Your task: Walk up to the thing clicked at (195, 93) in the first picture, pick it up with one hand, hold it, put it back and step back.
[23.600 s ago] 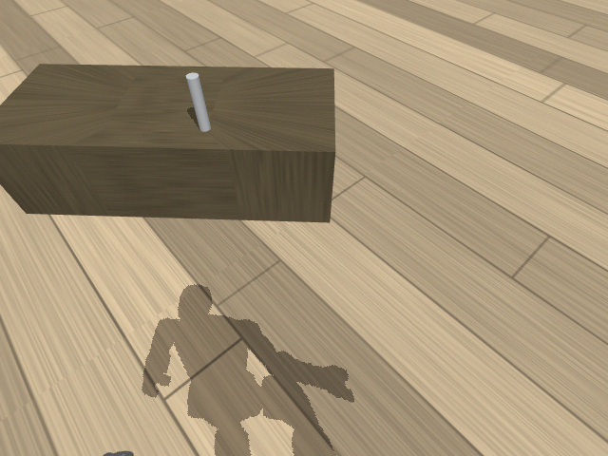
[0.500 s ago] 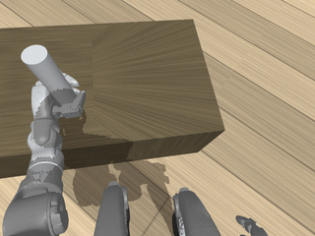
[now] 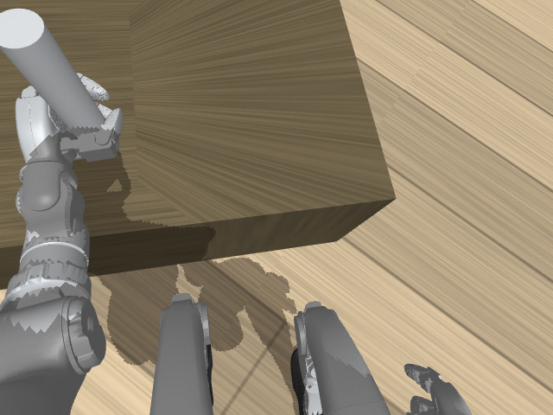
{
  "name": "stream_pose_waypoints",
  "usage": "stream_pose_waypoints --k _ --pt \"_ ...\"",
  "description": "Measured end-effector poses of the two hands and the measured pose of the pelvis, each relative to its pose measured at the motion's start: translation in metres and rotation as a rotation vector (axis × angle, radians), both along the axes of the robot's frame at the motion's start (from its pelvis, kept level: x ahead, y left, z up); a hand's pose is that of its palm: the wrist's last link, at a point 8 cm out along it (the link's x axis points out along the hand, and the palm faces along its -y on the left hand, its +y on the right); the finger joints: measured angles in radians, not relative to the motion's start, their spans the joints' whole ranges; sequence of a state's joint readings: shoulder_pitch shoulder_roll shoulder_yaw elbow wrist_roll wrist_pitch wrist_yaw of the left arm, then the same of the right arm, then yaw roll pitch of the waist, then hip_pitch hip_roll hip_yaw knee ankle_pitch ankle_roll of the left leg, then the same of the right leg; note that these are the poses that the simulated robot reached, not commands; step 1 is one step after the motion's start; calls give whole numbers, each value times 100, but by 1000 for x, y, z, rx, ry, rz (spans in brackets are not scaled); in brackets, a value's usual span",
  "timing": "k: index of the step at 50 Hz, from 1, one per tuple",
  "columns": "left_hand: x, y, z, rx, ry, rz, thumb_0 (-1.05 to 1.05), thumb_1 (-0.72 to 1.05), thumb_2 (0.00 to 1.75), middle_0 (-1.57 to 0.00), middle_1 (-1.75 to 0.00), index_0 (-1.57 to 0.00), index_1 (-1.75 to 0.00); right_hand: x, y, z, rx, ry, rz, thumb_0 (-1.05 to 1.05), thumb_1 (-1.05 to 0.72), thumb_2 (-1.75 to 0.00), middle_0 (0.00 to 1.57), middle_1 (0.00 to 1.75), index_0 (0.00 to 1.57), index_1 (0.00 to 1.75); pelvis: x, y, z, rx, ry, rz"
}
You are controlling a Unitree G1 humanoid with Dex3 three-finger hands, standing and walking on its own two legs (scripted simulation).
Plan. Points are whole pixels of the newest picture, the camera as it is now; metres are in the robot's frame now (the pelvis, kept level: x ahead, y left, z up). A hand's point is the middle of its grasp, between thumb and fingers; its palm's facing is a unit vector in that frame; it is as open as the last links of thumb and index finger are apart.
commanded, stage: crouch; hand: left
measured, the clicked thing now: (71, 101) +0.48 +0.24 +0.05
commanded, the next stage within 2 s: lower in 0.06 s
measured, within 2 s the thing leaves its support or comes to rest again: rests again in 1.48 s
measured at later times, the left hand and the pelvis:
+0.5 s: hand (114, 134) +0.50 +0.23 -0.06, palm faces +0.16 -0.99 -0.04, open 5.9 cm; pelvis -0.02 +0.00 -0.06, yaw -2 degrees
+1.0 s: hand (123, 144) +0.51 +0.23 -0.10, palm faces +0.16 -0.99 -0.05, open 5.9 cm; pelvis -0.03 -0.01 -0.11, yaw -4 degrees
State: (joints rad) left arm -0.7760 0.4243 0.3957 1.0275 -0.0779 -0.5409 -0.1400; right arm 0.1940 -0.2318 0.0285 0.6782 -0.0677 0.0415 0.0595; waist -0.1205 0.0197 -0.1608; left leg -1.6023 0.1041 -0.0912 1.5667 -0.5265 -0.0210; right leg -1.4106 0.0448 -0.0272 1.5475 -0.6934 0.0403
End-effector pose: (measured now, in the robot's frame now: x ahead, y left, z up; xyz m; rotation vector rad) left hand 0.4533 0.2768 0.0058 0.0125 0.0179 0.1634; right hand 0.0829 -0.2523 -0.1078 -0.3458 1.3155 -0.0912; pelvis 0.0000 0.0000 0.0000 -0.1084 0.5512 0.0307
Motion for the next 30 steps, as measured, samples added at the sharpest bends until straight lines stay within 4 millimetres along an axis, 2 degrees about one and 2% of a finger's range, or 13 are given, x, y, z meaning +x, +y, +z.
stream_pose_waypoints --k 12,24,30 --pt "18 -1 -17 12 14 -7 -1 6 115 -94 -123 -97 -124 -22 0 -19 -7 44 -26 1 -92 -90 20 30 20 30 -6 -1 -19 -5 28 -13" --pt "22 1 -63 28 18 -7 -1 6 116 -93 -124 -96 -125 -41 -8 -51 -26 93 -24 1 -92 -90 20 30 20 30 -16 -5 -55 -9 64 -34" --pt "25 2 -76 24 5 -13 -1 6 116 -93 -125 -96 -125 -45 -9 -67 -37 101 -21 1 -92 -90 20 30 20 30 -20 -5 -71 -14 66 -40"
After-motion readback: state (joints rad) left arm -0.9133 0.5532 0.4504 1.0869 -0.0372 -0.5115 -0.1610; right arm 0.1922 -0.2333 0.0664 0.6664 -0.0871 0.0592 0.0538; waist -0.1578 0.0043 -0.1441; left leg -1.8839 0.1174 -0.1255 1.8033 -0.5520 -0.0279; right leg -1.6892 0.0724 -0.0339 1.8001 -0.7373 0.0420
